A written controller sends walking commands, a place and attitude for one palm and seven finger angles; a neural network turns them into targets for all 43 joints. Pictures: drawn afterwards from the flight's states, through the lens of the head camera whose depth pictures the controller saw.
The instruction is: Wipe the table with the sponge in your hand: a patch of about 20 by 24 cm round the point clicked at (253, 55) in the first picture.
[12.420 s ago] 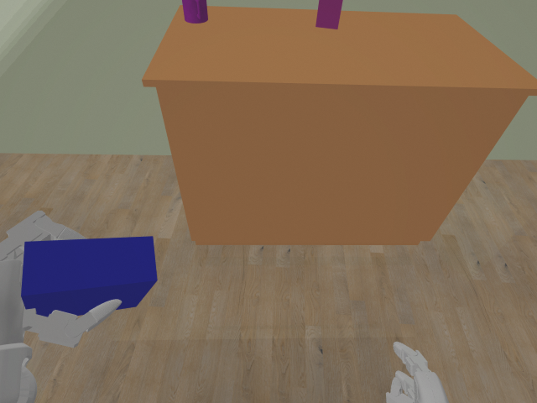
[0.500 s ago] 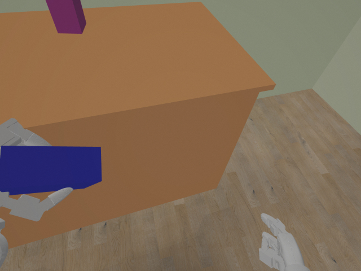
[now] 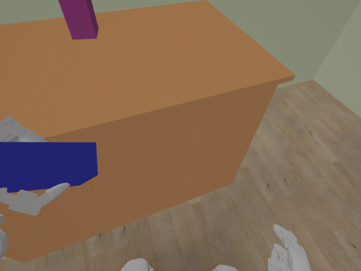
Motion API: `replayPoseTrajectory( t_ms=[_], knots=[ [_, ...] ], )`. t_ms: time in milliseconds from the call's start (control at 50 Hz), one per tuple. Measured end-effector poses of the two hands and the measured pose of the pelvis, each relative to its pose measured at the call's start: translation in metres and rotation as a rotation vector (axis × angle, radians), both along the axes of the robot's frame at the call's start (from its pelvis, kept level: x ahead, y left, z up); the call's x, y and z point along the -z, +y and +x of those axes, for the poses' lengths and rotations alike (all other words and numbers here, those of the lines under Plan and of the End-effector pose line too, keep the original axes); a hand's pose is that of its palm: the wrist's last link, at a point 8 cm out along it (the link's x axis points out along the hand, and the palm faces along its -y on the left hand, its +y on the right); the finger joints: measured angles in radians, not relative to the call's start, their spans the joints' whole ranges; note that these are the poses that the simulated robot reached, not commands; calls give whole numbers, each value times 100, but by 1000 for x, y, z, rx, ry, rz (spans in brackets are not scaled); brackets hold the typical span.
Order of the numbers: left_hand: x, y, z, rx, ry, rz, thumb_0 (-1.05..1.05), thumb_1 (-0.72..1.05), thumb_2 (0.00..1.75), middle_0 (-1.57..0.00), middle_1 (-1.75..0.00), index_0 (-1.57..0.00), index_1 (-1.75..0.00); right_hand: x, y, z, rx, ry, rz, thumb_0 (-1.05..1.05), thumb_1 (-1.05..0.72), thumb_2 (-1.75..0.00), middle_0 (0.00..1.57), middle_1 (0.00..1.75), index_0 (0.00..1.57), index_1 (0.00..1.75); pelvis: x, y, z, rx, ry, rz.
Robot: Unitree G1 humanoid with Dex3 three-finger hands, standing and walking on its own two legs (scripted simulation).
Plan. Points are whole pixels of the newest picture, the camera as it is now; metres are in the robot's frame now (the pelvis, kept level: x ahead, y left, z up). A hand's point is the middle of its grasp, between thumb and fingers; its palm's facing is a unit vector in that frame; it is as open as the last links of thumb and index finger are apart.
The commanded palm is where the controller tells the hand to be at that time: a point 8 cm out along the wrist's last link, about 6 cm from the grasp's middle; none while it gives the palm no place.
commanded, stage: shuffle to correct the standing spot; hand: left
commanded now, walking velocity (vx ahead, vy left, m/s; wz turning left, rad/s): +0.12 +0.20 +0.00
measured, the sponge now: (61, 167) +0.24 +0.22 +0.16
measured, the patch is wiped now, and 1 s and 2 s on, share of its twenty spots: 0.00 0.00 0.00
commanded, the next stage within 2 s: come to a stop and stand still in 1.48 s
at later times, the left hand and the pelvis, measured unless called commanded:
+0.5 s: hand out of the picture +0.22 +0.35 +0.20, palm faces +0.42 -0.80 -0.42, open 9.5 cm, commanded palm +0.16 +0.39 +0.21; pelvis +0.00 +0.11 +0.01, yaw +0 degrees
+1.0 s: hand out of the picture +0.24 +0.45 +0.20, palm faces +0.42 -0.77 -0.48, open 9.5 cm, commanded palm +0.17 +0.48 +0.21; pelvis +0.02 +0.20 +0.01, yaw +1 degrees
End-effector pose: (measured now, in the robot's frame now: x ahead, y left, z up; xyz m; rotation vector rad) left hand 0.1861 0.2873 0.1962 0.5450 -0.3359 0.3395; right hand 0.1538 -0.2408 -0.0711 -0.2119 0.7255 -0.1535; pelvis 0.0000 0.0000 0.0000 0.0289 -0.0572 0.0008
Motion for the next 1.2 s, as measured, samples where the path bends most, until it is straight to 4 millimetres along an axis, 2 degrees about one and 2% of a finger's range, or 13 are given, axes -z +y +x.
replayPoseTrajectory(
  t_ms=[100,180,260,380,500,560,640,720,800,840,920,1040,1200],
  knots=[
    [-10,10,-2,-14,-17,48,0,-44,100,-80,-135,-80,-134,12,32,-7,-30,-6,86,1,-90,-90,20,30,20,30,2,11,-1,-12,11,-2],
    [-15,20,-12,10,11,12,0,-44,100,-80,-135,-80,-134,16,52,-12,-61,73,91,1,-90,-90,20,30,20,30,-7,33,2,-22,14,-22],
    [-10,52,-16,-24,54,4,0,-44,100,-80,-135,-80,-134,5,69,-14,-55,107,60,2,-90,-90,20,30,20,30,-16,55,8,-9,27,-2],
    [4,99,-3,-61,13,-14,0,-44,100,-80,-135,-80,-134,3,96,2,-34,18,14,2,-90,-90,20,30,20,30,-3,90,5,-7,4,-1],
    [-18,99,-2,-16,-20,-17,0,-44,100,-80,-135,-80,-135,-9,131,12,-54,-50,77,1,-90,-90,20,30,20,30,-12,107,3,-1,21,-11],
    [-25,100,-8,3,-20,39,0,-44,100,-80,-135,-80,-135,-5,141,17,-73,-62,92,1,-90,-90,20,30,20,30,-8,114,5,-3,37,-7],
    [-22,123,-10,-37,26,7,0,-44,100,-80,-135,-80,-135,-1,150,14,-85,15,82,1,-90,-90,20,30,21,30,-16,128,6,2,34,-10],
    [-8,150,-8,-94,81,-48,0,-44,100,-80,-135,-80,-135,-7,157,5,-65,67,47,1,-90,-90,20,30,21,30,-25,145,10,-1,33,11],
    [2,169,-2,-71,73,-81,0,-44,100,-80,-135,-80,-135,-10,166,3,-41,55,-19,1,-90,-90,20,30,20,30,-19,172,15,-4,22,7],
    [1,177,2,-28,29,-58,0,-44,100,-80,-135,-80,-135,-6,172,5,-16,27,-41,1,-90,-90,20,30,20,30,-8,186,14,-6,15,-7],
    [-8,192,11,-3,-12,6,0,-44,100,-80,-135,-80,-135,-3,197,6,8,9,6,1,-90,-90,20,30,20,30,-6,196,11,-8,8,2],
    [-24,202,5,-28,-12,64,0,-44,100,-80,-135,-80,-135,11,233,11,-35,11,99,1,-90,-90,20,30,20,30,-6,209,18,-16,29,-11],
    [-12,241,9,-87,50,-35,0,-44,100,-80,-135,-80,-135,4,261,18,-74,97,63,2,-90,-90,21,30,21,30,-22,240,34,-16,28,9]
  ],
)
